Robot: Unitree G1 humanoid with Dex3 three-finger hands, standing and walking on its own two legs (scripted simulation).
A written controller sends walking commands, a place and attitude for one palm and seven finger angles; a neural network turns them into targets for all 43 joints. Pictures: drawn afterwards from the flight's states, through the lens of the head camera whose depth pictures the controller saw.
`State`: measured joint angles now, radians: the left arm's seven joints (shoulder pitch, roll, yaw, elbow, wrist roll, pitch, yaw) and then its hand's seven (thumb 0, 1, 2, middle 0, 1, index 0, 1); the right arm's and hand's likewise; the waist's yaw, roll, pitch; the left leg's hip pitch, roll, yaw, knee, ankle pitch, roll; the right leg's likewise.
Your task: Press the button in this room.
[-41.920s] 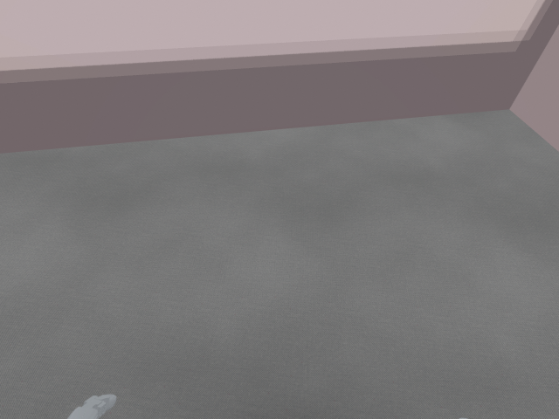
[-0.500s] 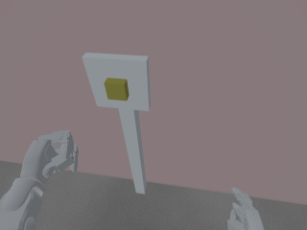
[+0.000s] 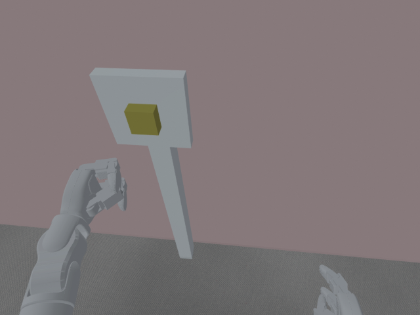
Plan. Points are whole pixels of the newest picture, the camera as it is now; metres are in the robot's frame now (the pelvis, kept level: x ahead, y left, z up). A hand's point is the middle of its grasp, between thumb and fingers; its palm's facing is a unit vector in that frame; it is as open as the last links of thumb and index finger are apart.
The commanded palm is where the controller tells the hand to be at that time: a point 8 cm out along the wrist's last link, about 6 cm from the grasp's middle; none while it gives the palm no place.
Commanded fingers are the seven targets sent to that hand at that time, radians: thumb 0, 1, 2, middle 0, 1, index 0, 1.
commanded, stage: aim a knuckle at the button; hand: left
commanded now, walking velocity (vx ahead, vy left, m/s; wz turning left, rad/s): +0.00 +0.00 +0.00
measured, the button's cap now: (144, 118) +0.48 +0.18 +0.13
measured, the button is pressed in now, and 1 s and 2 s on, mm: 0 0 0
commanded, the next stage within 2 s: none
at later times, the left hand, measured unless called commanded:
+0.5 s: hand (140, 165) +0.36 +0.16 +0.11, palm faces -0.02 -1.00 -0.03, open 3.1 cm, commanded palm +0.34 +0.21 +0.10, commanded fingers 0.00 0.90 0.90 -1.30 -1.50 -1.30 -1.50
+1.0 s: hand (139, 166) +0.37 +0.17 +0.09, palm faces +0.00 -1.00 -0.02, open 3.1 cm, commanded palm +0.35 +0.21 +0.10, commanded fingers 0.00 0.90 0.90 -1.30 -1.50 -1.30 -1.50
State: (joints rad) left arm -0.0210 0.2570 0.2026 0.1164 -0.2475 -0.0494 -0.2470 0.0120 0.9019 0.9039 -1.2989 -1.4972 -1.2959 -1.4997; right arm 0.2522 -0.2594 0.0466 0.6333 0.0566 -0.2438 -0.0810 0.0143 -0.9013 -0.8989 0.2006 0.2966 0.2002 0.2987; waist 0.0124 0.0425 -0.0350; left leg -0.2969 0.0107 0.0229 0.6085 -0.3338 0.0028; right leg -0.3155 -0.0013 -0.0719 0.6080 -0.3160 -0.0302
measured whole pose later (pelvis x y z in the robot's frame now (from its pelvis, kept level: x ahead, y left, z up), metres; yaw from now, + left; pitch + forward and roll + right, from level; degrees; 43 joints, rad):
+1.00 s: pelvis -0.01 +0.01 +0.00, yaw -1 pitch +4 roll +0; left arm -0.37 0.26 0.20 0.57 -0.19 -0.19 -0.16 0.01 0.90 0.90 -1.30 -1.50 -1.30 -1.50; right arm 0.30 -0.25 0.03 0.63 0.06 -0.08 -0.05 0.01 -0.90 -0.90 0.20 0.30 0.20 0.30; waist -0.03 0.02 -0.04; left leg -0.38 0.02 0.05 0.64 -0.34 0.01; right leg -0.40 0.00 -0.05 0.63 -0.30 -0.02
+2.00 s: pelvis -0.01 +0.00 +0.00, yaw -1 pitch +4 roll +0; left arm -0.39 0.24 0.17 0.55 -0.20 -0.18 -0.17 0.01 0.90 0.90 -1.30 -1.50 -1.30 -1.50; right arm 0.28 -0.26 0.03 0.62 0.05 -0.07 -0.05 0.01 -0.90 -0.90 0.20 0.30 0.20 0.30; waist -0.02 0.03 -0.04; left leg -0.38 0.02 0.03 0.65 -0.33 0.01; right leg -0.40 0.01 -0.06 0.63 -0.30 -0.03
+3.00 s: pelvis -0.01 +0.02 -0.01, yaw -1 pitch +4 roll -1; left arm -0.36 0.19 0.12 0.47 -0.18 -0.15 -0.13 0.01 0.90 0.90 -1.30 -1.50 -1.30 -1.50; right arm 0.28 -0.25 0.03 0.61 0.04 -0.08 -0.04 0.01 -0.90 -0.90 0.20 0.30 0.20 0.30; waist -0.01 0.03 -0.04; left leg -0.40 0.00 0.04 0.68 -0.36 0.03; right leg -0.41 -0.01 -0.05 0.65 -0.32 -0.01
